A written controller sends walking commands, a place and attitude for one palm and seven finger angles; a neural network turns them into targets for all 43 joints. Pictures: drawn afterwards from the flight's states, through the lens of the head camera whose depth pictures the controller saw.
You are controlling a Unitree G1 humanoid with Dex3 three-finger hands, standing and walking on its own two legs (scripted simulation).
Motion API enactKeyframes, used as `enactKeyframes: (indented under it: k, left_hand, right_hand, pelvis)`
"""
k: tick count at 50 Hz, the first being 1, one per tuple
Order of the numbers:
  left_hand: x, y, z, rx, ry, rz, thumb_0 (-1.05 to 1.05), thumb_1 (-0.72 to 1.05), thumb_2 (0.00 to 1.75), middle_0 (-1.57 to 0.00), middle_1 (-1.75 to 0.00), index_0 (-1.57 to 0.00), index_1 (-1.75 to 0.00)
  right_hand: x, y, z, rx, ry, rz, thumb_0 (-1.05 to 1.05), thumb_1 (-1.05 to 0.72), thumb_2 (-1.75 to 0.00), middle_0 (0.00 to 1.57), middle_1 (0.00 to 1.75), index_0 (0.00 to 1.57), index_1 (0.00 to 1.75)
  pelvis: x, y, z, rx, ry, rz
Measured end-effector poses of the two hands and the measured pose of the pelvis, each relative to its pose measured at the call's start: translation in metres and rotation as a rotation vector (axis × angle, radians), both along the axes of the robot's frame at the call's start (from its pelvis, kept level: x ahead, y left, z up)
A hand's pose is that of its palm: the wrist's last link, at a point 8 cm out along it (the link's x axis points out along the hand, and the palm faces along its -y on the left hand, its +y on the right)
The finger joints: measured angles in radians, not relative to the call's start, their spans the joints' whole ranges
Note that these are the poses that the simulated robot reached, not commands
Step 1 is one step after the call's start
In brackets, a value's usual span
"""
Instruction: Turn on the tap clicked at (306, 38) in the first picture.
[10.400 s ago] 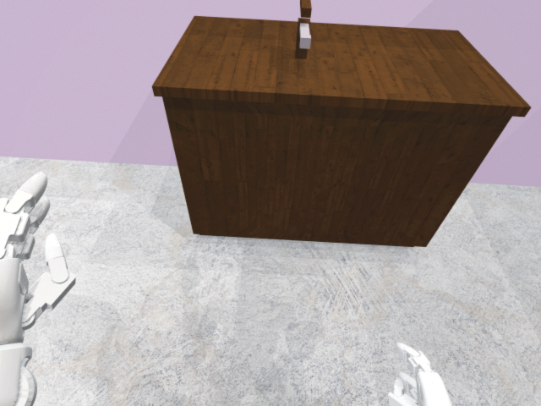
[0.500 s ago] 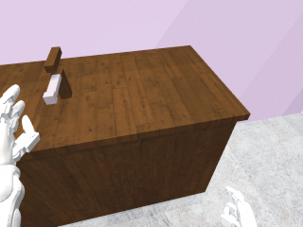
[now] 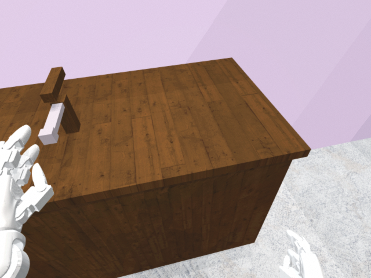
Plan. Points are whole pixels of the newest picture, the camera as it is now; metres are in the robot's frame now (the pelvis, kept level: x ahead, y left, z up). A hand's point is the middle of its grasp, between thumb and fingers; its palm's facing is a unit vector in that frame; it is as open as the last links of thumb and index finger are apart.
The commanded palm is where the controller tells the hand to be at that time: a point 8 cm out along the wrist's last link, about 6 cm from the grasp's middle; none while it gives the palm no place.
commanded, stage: turn the palm inward beside the body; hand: left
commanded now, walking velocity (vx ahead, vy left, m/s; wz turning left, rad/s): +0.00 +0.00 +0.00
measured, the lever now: (48, 136) +0.34 +0.37 +0.14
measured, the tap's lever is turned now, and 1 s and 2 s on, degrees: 0 0 0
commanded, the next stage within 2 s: reach beside the lever's end, fingers flat in 1.20 s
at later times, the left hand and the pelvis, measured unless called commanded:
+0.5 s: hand (36, 196) +0.17 +0.25 +0.19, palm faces +0.51 -0.85 -0.14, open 7.4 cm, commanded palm +0.11 +0.29 +0.20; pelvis -0.02 +0.01 +0.00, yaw +0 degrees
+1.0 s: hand (45, 199) +0.17 +0.23 +0.19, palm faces +0.51 -0.85 -0.10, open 7.4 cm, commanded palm +0.11 +0.27 +0.20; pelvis -0.02 +0.00 +0.00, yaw +1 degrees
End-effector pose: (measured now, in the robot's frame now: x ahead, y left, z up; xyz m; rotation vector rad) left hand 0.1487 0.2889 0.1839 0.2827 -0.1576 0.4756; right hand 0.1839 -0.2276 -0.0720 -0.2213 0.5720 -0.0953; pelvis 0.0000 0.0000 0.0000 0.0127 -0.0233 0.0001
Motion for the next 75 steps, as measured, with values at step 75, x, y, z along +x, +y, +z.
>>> enactKeyframes:
  k: [75]
  left_hand:
    - [-0.013, -0.007, 0.005, -0.173, 0.032, 0.088, 0.02, 0.9, 0.9, -0.21, -0.3, -0.2, -0.3]
  right_hand:
    - [0.016, 0.026, 0.016, 0.057, -0.075, 0.062, 0.01, -0.9, -0.9, 0.2, 0.3, 0.2, 0.3]
  pelvis:
    - [-0.009, -0.002, 0.005, -0.006, -0.058, 0.013]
